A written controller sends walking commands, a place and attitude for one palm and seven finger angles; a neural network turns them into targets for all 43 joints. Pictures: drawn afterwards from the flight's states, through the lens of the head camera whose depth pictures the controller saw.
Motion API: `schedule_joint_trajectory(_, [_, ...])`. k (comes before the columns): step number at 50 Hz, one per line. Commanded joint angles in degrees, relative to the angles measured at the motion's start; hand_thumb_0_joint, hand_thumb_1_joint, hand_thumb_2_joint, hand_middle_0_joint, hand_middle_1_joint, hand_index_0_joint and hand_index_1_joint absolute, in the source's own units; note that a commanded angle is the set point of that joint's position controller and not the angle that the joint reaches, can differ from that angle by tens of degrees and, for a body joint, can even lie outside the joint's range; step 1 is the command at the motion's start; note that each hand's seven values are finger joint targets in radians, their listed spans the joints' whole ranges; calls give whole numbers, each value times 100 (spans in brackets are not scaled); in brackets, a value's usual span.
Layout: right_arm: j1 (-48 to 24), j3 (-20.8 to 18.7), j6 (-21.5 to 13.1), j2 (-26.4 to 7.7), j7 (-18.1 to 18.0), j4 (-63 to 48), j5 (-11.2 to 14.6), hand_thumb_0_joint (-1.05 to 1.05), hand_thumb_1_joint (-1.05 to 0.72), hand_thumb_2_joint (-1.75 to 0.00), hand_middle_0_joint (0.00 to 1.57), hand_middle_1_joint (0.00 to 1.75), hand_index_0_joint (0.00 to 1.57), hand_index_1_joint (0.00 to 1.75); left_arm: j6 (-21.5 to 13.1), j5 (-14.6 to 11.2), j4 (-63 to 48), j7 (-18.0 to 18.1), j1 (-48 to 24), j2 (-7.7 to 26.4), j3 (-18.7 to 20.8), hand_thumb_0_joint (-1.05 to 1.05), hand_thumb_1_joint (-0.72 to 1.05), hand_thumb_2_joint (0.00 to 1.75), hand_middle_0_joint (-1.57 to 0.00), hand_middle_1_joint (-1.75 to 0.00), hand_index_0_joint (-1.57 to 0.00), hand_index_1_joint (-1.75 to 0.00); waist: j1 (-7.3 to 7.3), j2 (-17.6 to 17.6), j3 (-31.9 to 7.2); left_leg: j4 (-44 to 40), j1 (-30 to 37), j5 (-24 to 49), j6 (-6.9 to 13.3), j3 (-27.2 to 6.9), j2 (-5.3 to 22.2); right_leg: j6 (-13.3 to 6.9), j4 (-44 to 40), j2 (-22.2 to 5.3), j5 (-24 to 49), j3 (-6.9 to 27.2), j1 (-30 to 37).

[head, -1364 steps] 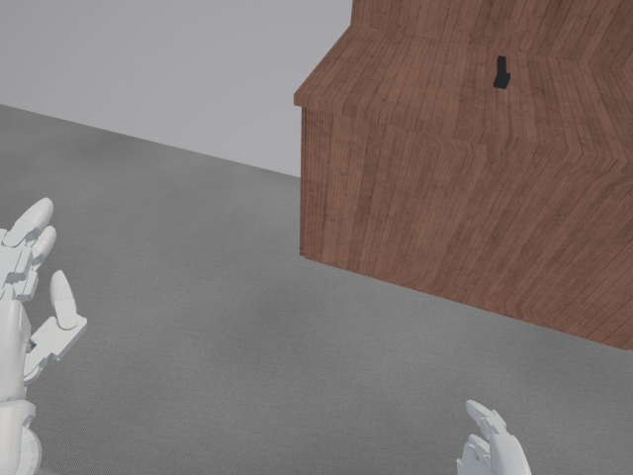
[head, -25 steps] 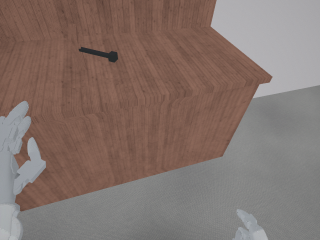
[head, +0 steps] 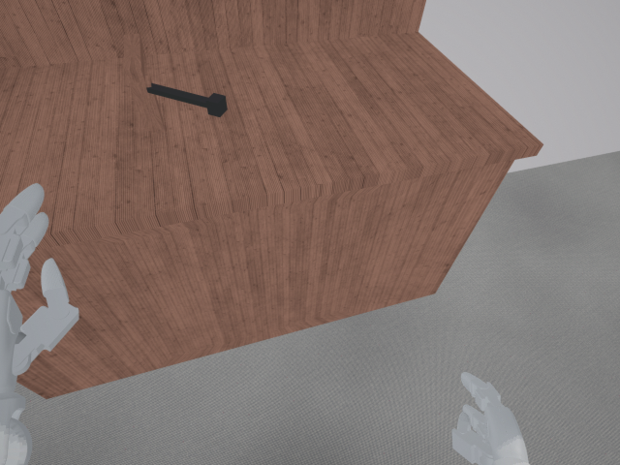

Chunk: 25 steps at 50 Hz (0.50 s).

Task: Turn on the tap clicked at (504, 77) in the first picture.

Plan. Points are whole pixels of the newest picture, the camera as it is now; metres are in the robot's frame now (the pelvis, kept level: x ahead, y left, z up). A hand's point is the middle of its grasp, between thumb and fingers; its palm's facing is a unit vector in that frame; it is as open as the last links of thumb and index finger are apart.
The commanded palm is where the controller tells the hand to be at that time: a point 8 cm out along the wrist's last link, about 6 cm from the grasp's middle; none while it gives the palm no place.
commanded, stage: stand and check the lever's angle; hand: left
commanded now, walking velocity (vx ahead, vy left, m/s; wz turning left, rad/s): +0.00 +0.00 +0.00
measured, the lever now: (216, 105) +0.67 +0.21 +0.09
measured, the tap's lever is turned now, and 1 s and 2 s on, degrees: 53 53 53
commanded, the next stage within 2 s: take the last steps up to it in 0.26 s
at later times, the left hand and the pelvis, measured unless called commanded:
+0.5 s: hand (57, 321) +0.21 +0.25 +0.16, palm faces +0.41 -0.85 -0.34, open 7.4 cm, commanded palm +0.16 +0.28 +0.17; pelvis +0.00 +0.00 +0.00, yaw +0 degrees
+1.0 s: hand (112, 209) +0.33 +0.24 +0.17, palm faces +0.34 -0.86 -0.38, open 7.4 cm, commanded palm +0.26 +0.29 +0.17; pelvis +0.09 +0.01 +0.00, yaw -2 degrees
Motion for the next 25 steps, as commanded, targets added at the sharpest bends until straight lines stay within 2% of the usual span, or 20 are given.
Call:
schedule_joint_trajectory(1, [-460, -242, -227, -628, -20, -903, 51, 0, -90, -90, 20, 30, 20, 30, -360, -22, -955, 115, 32, 749, 620, 0, 90, 90, -20, -30, -20, -30, 4, 467, -1113, -359, 320, 1560, -15, -620, 546, -130, -159, -428, 1515, 434, 493])
schedule_joint_trajectory(9, [-484, -227, -161, -666, -72, -931, 37, 0, -90, -90, 20, 30, 20, 30, -328, -17, -785, 100, -263, 757, 504, 0, 90, 90, -20, -30, -20, -30, 23, 181, -948, -469, 207, 924, 18, -611, 512, -90, -404, -423, 1091, 517, 337])
schedule_joint_trajectory(11, [-530, -227, -173, -691, -95, -950, 16, 0, -90, -90, 20, 30, 20, 30, -319, 3, -883, 117, -442, 877, 554, 0, 90, 90, -20, -30, -20, -30, 22, 263, -873, -485, 144, 750, 21, -621, 468, -114, -490, -453, 930, 567, 292])
schedule_joint_trajectory(13, [-522, -192, -182, -650, -92, -906, 13, 0, -90, -90, 20, 30, 20, 30, -328, 4, -889, 136, -486, 849, 521, 0, 90, 90, -20, -30, -20, -30, 40, 238, -890, -505, 151, 667, 28, -634, 461, -111, -515, -437, 854, 573, 307])
schedule_joint_trajectory(16, [-552, -202, -196, -667, -97, -913, -1, 0, -90, -90, 20, 30, 20, 30, -325, 19, -1019, 144, -586, 905, 552, 0, 90, 90, -20, -30, -20, -30, 40, 407, -911, -544, 154, 527, 25, -638, 433, -127, -560, -432, 725, 585, 318])
schedule_joint_trajectory(19, [-513, -175, -179, -621, -83, -872, 1, 0, -90, -90, 20, 30, 20, 30, -298, -3, -831, 149, -402, 797, 512, 0, 90, 90, -20, -30, -20, -30, 45, 258, -931, -547, 157, 516, 20, -618, 435, -108, -597, -419, 744, 568, 342])
schedule_joint_trajectory(20, [-517, -178, -164, -629, -80, -849, -13, 0, -90, -90, 20, 30, 20, 30, -287, -6, -765, 148, -378, 792, 504, 0, 90, 90, -20, -30, -20, -30, 32, 225, -972, -554, 133, 217, 37, -619, 457, -126, -574, -418, 441, 568, 333])
schedule_joint_trajectory(21, [-529, -201, -155, -641, -84, -855, 1, 0, -90, -90, 20, 30, 20, 30, -265, -18, -796, 147, -386, 776, 487, 0, 90, 90, -20, -30, -20, -30, 7, 338, -1027, -564, 157, -144, 73, -631, 498, -178, -485, -402, 61, 566, 295])
schedule_joint_trajectory(23, [-539, -156, -105, -614, -100, -825, -1, 0, -90, -90, 20, 30, 20, 30, -216, -6, -759, 183, -464, 731, 453, 0, 90, 90, -20, -30, -20, -30, -12, 469, -852, -765, -44, -1233, 178, -832, 659, -214, -322, -267, -826, 441, 44])
schedule_joint_trajectory(25, [-544, -132, -73, -614, -115, -827, 6, 0, -90, -90, 20, 30, 20, 30, -162, 44, -752, 207, -583, 680, 426, 0, 90, 90, -20, -30, -20, -30, -35, 724, -600, -1003, -280, -2179, 298, -1069, 819, -229, -36, -98, -1272, 255, -212])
